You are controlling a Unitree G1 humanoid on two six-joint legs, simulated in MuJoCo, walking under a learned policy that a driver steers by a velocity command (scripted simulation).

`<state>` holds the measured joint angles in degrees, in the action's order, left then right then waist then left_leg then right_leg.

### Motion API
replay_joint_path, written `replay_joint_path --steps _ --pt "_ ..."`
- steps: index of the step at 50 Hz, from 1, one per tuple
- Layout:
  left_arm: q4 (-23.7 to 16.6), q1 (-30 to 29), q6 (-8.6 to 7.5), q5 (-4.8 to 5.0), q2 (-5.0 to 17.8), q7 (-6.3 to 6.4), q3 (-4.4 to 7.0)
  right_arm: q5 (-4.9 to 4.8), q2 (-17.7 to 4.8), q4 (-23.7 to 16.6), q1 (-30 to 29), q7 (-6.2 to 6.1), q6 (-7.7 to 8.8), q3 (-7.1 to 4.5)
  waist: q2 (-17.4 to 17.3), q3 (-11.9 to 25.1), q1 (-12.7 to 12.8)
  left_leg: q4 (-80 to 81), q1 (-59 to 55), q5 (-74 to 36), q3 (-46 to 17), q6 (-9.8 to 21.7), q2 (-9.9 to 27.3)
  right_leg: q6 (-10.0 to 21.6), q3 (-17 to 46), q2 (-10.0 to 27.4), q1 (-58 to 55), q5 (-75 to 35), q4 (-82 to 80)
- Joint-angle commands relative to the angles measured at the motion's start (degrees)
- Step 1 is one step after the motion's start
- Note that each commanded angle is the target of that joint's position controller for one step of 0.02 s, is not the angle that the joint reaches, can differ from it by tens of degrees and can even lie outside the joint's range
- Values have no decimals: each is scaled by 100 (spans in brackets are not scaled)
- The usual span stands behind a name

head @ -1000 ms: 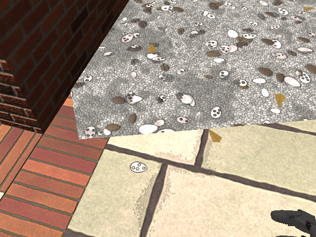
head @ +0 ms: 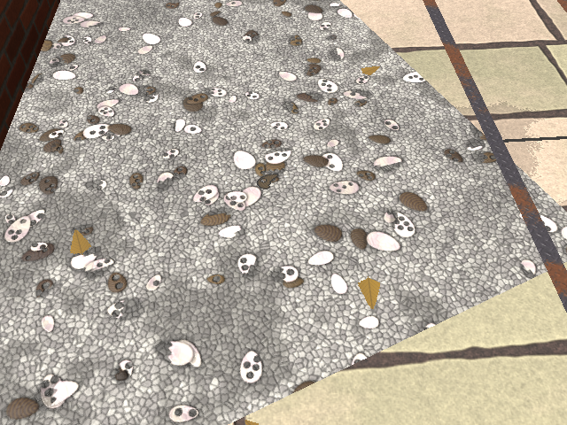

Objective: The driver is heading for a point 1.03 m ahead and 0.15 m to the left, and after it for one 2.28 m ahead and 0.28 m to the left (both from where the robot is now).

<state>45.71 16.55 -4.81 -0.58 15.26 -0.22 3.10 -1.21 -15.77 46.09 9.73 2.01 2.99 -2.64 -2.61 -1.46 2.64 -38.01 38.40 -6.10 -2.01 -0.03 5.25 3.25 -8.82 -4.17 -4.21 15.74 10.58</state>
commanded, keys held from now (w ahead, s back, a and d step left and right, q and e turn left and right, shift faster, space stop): w+q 0.02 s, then q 0.40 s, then no key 0.22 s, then w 0.08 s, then w+e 0.28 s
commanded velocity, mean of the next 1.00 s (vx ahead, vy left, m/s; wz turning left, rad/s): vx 0.22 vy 0.00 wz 0.26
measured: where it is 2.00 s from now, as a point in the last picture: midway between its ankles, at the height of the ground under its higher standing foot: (297, 301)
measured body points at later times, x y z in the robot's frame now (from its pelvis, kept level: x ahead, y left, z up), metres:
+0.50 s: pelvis +0.20 +0.03 +0.00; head +0.24 +0.06 +0.45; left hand +0.28 +0.34 -0.11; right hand +0.42 -0.21 -0.09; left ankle +0.22 +0.12 -0.74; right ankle +0.33 -0.12 -0.70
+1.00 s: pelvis +0.31 +0.05 +0.00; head +0.31 +0.06 +0.45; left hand +0.31 +0.34 -0.12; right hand +0.50 -0.18 -0.10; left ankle +0.24 +0.15 -0.74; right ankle +0.33 -0.09 -0.70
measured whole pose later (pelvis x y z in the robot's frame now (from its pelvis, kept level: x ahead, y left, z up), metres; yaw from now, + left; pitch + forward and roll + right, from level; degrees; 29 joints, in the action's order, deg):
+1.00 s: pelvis +0.31 +0.05 +0.00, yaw +15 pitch +2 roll +0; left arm 44.2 18.3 -1.1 1.9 16.6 0.8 3.4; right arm 0.4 -15.1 41.7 14.0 -0.3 3.6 -3.1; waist 1.7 1.9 0.6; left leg -24.6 10.5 16.5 1.0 1.2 -0.6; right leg 0.9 5.1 -0.6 23.1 24.1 47.1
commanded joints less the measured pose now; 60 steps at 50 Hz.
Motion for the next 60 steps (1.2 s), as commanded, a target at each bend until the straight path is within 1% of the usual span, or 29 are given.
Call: replay_joint_path --steps 1,3,5,6,7,8,9,10,11,13,17,21,24,27,29,30,31,32,33,37,40,44,46,47,48,49,52,55,60 --pt "-102 151 65 74 950 69 268 13 -318 -707 -834 131 110 -28 427 -453 199 339 397 346 183 188 -54 612 209 1922 -209 -2843 -73" --pt "-140 -73 198 87 1092 157 303 71 -436 -818 -683 205 104 -89 607 -284 -21 456 -6 922 550 344 -363 447 23 1903 -375 -4913 688" --pt "-217 -209 309 90 1194 267 317 87 -784 -663 318 197 91 -277 800 434 -538 471 -1338 1127 810 551 -840 192 -86 1717 -211 -6349 2200" --pt "-267 -298 307 125 1138 295 279 93 -1082 -524 1071 113 92 -429 600 836 -989 1002 -2612 288 599 760 -908 -79 -190 1424 450 -5677 3486" --pt "-401 153 216 -103 640 251 117 114 -1641 -527 1370 -24 42 -536 -717 1506 -750 566 -4515 -2127 -1026 1312 351 -448 -155 833 2149 -1509 5476" --pt "-529 706 68 -115 350 118 -49 178 -1810 -786 1136 -26 64 -514 -1311 2703 -374 975 -6143 -2679 -3941 2688 1748 -724 898 -263 3920 2439 7367" --pt "-445 163 -20 66 994 34 97 161 -1418 -916 1099 -9 13 -449 -181 2892 -856 1201 -5925 -2283 -3360 2430 1482 -595 1705 171 4089 2125 7535" --pt "-667 -342 -37 195 999 29 95 93 -1177 -965 737 -22 0 -381 9 2023 -765 1309 -5155 -1913 -2561 2137 1222 -489 1586 416 4320 1693 7120" --pt "-644 -494 -2 123 922 97 93 7 -1010 -971 438 -40 -27 -337 508 1210 -544 1499 -4181 -1667 -2050 1879 916 -526 1427 632 4362 1385 6628" --pt "-660 -402 179 34 964 181 147 92 -904 -1083 128 -105 -99 -301 202 733 -214 1847 -2845 -1445 -1688 1737 593 -605 1403 780 3710 996 6045" --pt "-614 -159 316 -31 699 278 86 131 -1095 -1126 3 -199 -153 -378 -79 881 -57 1815 -2271 -2054 -1293 1677 320 -893 1274 611 3422 542 4993" --pt "-716 -581 382 1 693 286 83 47 -1135 -1179 -53 -352 -355 -392 -261 1054 -198 1709 -2276 -515 -1482 1363 124 -997 1390 498 3351 -188 4117" --pt "-762 -811 377 40 685 231 78 101 -1025 -1196 -75 -393 -446 -341 -471 917 -327 1662 -2272 455 -1670 1255 136 -958 1398 502 3192 -331 3504" --pt "-813 -891 283 40 716 158 90 131 -909 -1149 3 -356 -467 -275 -598 877 -400 1296 -2504 2 -1942 1250 264 -819 1341 462 2872 -81 2884" --pt "-758 -662 186 27 647 104 93 72 -765 -1147 -106 -346 -469 -195 -573 825 -181 967 -2513 38 -2011 1012 111 -577 1242 455 2178 -897 1573" --pt "-778 -626 147 -53 811 105 120 102 -613 -1106 97 -343 -448 -142 -344 770 -218 748 -2283 652 -1914 714 -127 -370 1593 879 1663 -1810 1124" --pt "-889 -745 165 -165 1287 148 200 235 -417 -1120 543 -330 -407 -79 888 903 -620 -52 -1844 2330 -1257 365 -761 150 2585 1916 1117 -3380 1195" --pt "-760 -770 209 -253 1020 145 139 202 -537 -1143 556 -330 -376 -112 1703 815 -652 -391 -1451 3644 -726 55 -1065 1037 3330 2465 1271 -3655 1098" --pt "-759 -623 199 -183 703 114 55 220 -830 -1129 336 -341 -372 -164 1487 876 -356 -922 -1356 3992 -668 -127 -838 1242 3558 2494 1228 -2736 880" --pt "-527 -288 295 98 1136 143 195 101 -698 -1124 -185 -263 -419 -185 1231 198 -65 -1433 -490 3508 -215 -324 -583 756 3281 1877 1215 1311 240" --pt "-535 -338 381 137 1040 178 192 81 -363 -1068 -311 -198 -174 -90 1332 80 -62 -204 -1401 3206 186 -224 -733 661 2715 1403 1692 776 161" --pt "-527 -281 437 223 1007 179 214 56 -381 -817 84 -157 64 -157 1188 313 -345 1821 -2999 1675 353 30 -833 647 2618 1178 2069 481 531" --pt "-681 -615 348 164 437 131 58 99 -728 -645 1053 -259 75 -273 629 717 -834 1868 -4739 2093 -517 318 182 120 2314 715 3455 1047 1700" --pt "-964 -723 242 217 80 113 -45 196 -1340 -553 1393 -273 27 -430 -807 705 -884 2407 -4945 3653 -2101 874 1259 -174 1375 121 4530 1243 3015" --pt "-1076 -949 162 263 546 117 68 231 -1345 -511 1356 -264 59 -467 -860 164 -949 2798 -4508 4359 -2951 1369 1870 -214 1467 519 5169 1561 4054" --pt "-989 -810 130 302 799 89 174 184 -966 -522 1167 -289 125 -361 -665 -188 -788 2841 -4453 4334 -2743 1349 1709 -169 1670 663 5508 1270 4632" --pt "-812 -588 141 219 652 6 190 120 -608 -482 830 -290 218 -256 -479 -399 -576 2930 -4451 2446 -1378 970 1257 -215 1727 876 5734 214 4977" --pt "-923 -774 154 202 387 -104 102 180 -639 -438 748 -279 223 -272 -351 -322 -571 2996 -3971 1013 -250 884 929 -406 1319 897 5258 -598 4624" --pt "-1331 -1469 180 192 218 -292 -23 73 -965 -247 923 -298 189 -355 -259 -494 -720 3037 -3510 576 628 787 902 -306 801 878 4288 -1343 3106"
Velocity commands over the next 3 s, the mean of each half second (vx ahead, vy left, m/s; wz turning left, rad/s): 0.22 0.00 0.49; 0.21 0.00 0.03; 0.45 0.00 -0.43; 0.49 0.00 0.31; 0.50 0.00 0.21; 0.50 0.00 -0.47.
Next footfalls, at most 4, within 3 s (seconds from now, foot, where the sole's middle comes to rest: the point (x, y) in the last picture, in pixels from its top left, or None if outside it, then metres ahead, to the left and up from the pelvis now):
0.12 left None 0.26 0.12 -0.78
0.60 right None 0.36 -0.08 -0.78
0.92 left None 0.28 0.16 -0.78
1.34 right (335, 363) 0.64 -0.06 -0.78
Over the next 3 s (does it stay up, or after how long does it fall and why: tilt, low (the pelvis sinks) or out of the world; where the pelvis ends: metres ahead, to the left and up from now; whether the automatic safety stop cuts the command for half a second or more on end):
stays up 1.41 0.19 0.00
